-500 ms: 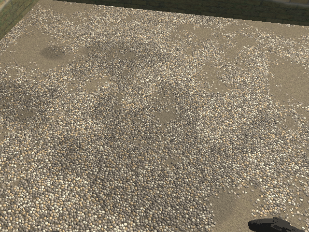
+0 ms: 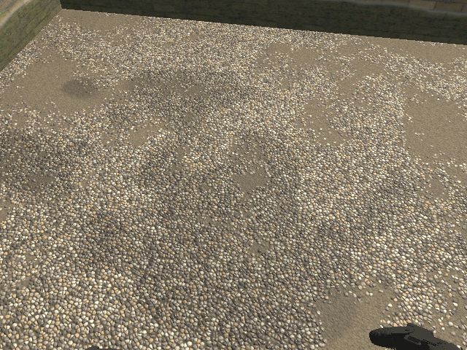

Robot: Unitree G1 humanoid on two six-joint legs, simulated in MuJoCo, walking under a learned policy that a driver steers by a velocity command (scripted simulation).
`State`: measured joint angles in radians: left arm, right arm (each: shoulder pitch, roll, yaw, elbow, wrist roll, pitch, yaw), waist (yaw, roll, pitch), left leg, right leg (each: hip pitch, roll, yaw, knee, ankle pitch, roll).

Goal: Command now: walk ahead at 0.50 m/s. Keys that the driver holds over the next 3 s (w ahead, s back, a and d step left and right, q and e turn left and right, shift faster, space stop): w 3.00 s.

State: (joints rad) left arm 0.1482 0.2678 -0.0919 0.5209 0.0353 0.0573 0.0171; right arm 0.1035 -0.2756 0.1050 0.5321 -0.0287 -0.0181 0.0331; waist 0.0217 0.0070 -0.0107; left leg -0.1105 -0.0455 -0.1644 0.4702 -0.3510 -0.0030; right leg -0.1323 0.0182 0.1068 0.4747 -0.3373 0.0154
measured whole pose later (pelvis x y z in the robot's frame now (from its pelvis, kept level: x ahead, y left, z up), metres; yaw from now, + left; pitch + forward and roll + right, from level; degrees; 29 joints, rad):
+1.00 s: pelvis +0.01 +0.00 +0.00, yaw +0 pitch -1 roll +0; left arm 0.19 0.28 -0.10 0.59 0.05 0.06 0.05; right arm 0.17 -0.28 0.10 0.57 -0.03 0.00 0.00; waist 0.02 0.00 -0.01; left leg -0.06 -0.04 -0.15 0.39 -0.32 0.00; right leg -0.08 0.01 0.12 0.40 -0.31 0.02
